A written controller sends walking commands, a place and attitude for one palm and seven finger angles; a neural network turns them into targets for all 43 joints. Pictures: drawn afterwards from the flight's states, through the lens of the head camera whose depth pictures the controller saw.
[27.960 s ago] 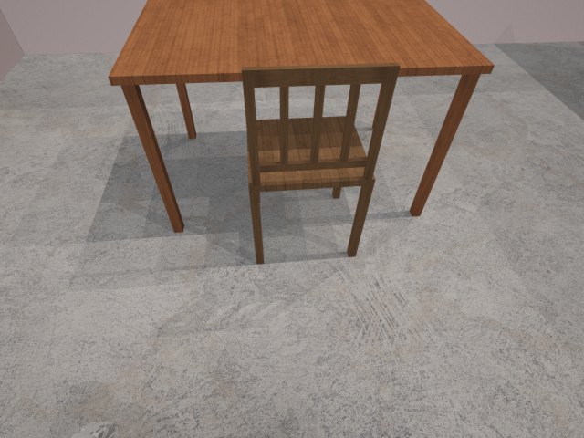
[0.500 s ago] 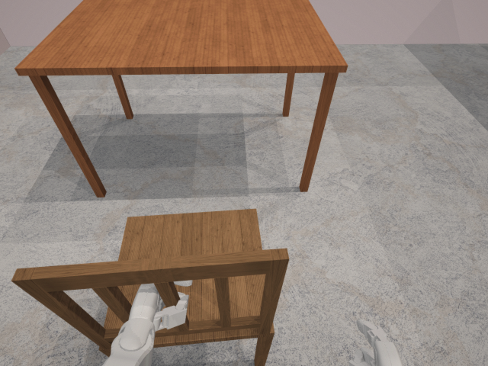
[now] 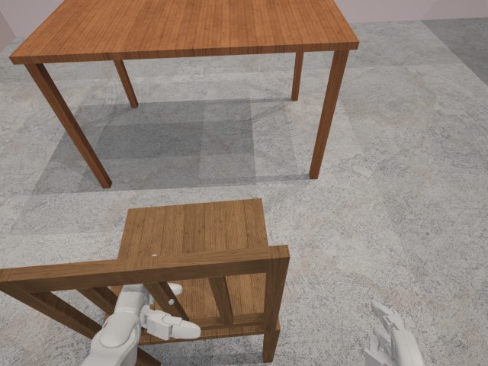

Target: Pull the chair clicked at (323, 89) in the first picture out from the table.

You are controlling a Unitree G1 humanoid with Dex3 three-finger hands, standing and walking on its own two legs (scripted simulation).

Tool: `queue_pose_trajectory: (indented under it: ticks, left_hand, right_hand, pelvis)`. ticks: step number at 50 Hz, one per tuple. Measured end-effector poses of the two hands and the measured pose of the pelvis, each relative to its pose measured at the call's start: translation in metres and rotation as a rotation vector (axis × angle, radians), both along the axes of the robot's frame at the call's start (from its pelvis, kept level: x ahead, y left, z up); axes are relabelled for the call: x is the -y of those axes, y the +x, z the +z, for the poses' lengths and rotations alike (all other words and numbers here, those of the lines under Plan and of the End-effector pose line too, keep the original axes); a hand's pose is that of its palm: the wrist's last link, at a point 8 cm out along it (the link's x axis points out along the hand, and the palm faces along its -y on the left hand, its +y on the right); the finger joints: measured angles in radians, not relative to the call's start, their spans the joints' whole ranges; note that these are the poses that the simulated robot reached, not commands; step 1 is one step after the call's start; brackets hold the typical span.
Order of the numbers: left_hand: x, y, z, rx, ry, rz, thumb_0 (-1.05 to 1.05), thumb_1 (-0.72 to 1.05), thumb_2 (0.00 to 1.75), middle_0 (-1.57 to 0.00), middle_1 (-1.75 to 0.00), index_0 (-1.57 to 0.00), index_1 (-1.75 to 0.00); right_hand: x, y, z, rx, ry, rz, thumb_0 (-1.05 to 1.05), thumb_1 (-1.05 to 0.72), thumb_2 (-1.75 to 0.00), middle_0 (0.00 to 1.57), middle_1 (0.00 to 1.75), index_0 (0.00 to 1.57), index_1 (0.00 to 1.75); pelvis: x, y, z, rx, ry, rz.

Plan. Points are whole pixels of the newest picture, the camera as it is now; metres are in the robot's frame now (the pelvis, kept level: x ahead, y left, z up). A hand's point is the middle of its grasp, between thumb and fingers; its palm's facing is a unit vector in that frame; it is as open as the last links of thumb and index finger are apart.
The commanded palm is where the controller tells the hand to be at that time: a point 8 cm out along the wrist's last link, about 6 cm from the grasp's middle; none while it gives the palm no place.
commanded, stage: open the thumb and straighten the fingers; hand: left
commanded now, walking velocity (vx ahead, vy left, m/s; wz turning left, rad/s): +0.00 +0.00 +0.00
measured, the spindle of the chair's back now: (170, 304) +0.25 +0.15 -0.08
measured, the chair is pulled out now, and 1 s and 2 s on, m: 0.64 0.64 0.64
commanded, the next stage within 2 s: draw the fingers out of the gap in 0.30 s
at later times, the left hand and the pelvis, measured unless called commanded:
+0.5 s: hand (169, 311) +0.22 +0.14 -0.04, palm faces -0.04 -0.99 -0.16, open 17.4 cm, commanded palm +0.19 +0.18 -0.01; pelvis +0.01 -0.01 -0.01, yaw +1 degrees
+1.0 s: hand out of the picture +0.14 +0.13 -0.03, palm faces -0.02 -0.99 -0.15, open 17.5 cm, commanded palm +0.11 +0.18 -0.01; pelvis +0.01 +0.00 -0.03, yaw +2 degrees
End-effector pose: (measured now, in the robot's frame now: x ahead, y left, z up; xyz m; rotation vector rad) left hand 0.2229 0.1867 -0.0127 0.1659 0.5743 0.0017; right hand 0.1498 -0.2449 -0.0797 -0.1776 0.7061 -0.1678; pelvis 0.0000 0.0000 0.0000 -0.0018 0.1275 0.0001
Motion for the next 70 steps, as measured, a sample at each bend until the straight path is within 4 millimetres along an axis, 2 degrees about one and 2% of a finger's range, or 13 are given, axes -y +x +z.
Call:
queue_pose_trajectory:
  ticks: [5,13,20,25,37,48,65,70]
  left_hand:
    - [0.003,-0.003,0.0,-0.005,-0.004,0.003,0.0,-0.48,0.23,-0.26,-0.8,-0.27,-0.8]
    - [0.001,-0.008,-0.004,-0.02,0.005,0.012,-0.01,-0.53,0.21,-0.1,-0.29,-0.1,-0.29]
    - [-0.001,-0.006,-0.002,-0.012,0.008,0.009,-0.01,-0.54,0.21,-0.03,-0.08,-0.03,-0.08]
    - [-0.001,-0.014,-0.003,-0.024,0.004,0.01,-0.01,-0.54,0.21,-0.01,-0.03,-0.01,-0.03]
    - [0.004,-0.066,-0.002,-0.047,0.006,0.03,-0.01,-0.54,0.2,0.0,0.0,0.0,0.0]
    - [0.006,-0.09,0.001,-0.039,0.0,0.03,-0.01,-0.54,0.2,0.0,0.0,0.0,0.0]
    - [0.006,-0.141,0.003,-0.071,-0.018,0.048,-0.01,-0.54,0.2,0.0,0.0,0.0,0.0]
    - [0.0,-0.138,0.017,0.117,-0.118,0.117,-0.01,-0.54,0.2,0.0,0.0,-0.01,0.0]
  right_hand:
    - [-0.005,0.012,-0.003,0.027,0.005,0.025,0.02,-0.9,-0.89,0.2,0.3,0.2,0.3]
    - [-0.004,0.021,-0.006,0.036,-0.009,0.041,0.02,-0.9,-0.89,0.2,0.3,0.2,0.3]
    - [0.001,0.019,-0.008,0.031,-0.027,0.029,0.02,-0.9,-0.89,0.2,0.3,0.2,0.3]
    - [0.002,0.016,-0.006,0.036,-0.027,0.008,0.02,-0.9,-0.89,0.2,0.3,0.2,0.3]
    - [-0.011,0.028,-0.004,0.096,-0.02,0.022,0.02,-0.9,-0.89,0.2,0.3,0.2,0.3]
    - [-0.026,0.04,-0.001,0.158,-0.001,0.046,0.02,-0.9,-0.89,0.2,0.3,0.2,0.3]
    - [-0.024,0.036,-0.002,0.188,-0.009,0.007,0.02,-0.9,-0.89,0.2,0.3,0.2,0.3]
    - [-0.025,0.033,-0.007,0.202,-0.018,0.016,0.02,-0.9,-0.89,0.2,0.3,0.2,0.3]
  pelvis:
    - [0.003,0.005,-0.005,-0.015,0.0,0.007]
    - [0.006,0.01,-0.01,-0.028,-0.003,0.018]
    - [0.006,0.012,-0.012,-0.034,-0.005,0.022]
    - [0.005,0.013,-0.013,-0.041,-0.004,0.016]
    - [0.001,0.012,-0.02,-0.044,-0.012,0.025]
    - [-0.001,0.007,-0.026,-0.044,-0.019,0.031]
    - [-0.003,0.001,-0.036,-0.052,-0.03,0.028]
    - [-0.002,-0.005,-0.042,-0.058,-0.038,0.031]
